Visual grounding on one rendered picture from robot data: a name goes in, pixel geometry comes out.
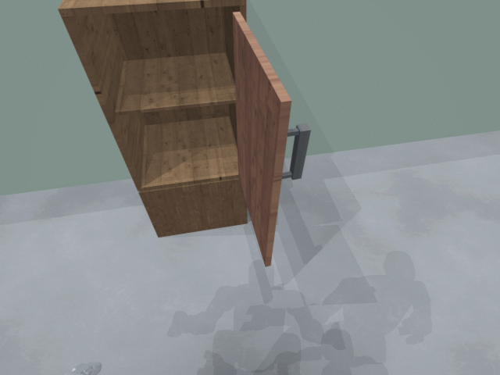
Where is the handle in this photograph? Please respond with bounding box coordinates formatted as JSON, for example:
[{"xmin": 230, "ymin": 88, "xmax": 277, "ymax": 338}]
[{"xmin": 282, "ymin": 123, "xmax": 311, "ymax": 180}]

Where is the cupboard door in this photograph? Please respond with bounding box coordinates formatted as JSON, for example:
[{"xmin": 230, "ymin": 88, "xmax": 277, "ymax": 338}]
[{"xmin": 233, "ymin": 12, "xmax": 291, "ymax": 267}]

